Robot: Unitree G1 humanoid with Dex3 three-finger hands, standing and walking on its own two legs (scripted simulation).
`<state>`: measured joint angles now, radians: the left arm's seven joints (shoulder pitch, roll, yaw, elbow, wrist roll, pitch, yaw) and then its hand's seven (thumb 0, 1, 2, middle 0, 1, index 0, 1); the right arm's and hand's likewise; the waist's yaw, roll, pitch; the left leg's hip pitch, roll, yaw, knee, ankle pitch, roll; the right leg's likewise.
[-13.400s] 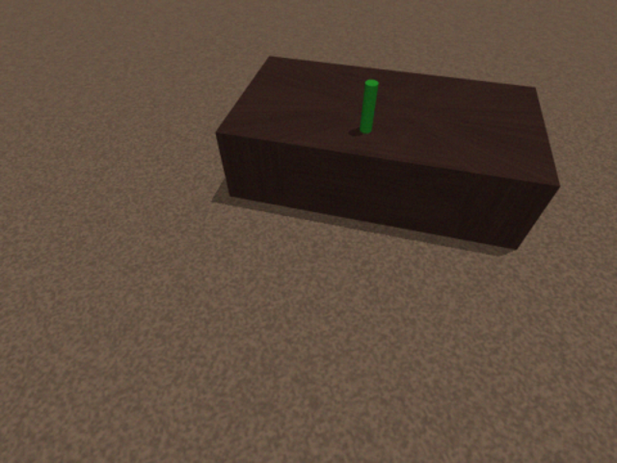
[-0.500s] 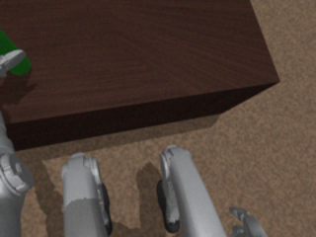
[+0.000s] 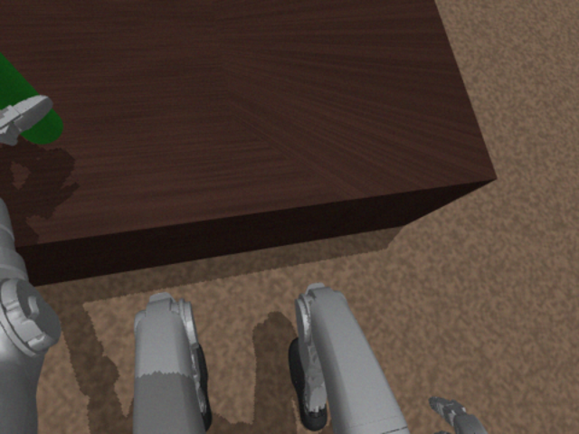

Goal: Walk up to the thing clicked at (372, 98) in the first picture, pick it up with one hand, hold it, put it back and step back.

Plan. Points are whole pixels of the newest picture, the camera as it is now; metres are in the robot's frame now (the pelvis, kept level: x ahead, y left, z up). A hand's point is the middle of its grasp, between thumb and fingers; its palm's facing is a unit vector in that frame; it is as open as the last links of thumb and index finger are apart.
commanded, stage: settle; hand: left
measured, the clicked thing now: out of the picture +0.51 +0.28 +0.04
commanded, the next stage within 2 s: lift in 0.56 s
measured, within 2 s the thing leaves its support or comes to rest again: neither
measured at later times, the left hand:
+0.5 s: hand out of the picture +0.54 +0.29 +0.06, palm faces +0.31 -0.95 -0.02, open 8.9 cm
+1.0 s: hand out of the picture +0.52 +0.29 +0.08, palm faces +0.31 -0.95 -0.03, open 8.9 cm
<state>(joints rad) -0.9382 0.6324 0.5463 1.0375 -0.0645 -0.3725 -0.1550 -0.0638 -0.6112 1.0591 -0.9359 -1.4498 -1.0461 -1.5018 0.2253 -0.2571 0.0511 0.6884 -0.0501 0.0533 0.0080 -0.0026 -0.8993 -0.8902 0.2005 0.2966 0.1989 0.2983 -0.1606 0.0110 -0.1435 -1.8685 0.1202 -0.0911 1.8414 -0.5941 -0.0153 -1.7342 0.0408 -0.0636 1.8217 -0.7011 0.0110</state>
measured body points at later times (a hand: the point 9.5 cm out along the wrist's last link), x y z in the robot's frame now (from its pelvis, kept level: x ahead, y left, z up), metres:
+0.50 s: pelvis +0.01 +0.00 +0.03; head +0.22 +0.05 +0.42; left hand +0.52 +0.34 +0.06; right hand +0.07 -0.26 -0.09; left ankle +0.08 +0.14 -0.47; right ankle +0.06 -0.13 -0.47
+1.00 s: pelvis +0.02 +0.01 +0.06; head +0.21 +0.06 +0.46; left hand +0.50 +0.34 +0.09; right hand +0.08 -0.25 -0.06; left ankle +0.08 +0.14 -0.47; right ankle +0.06 -0.13 -0.47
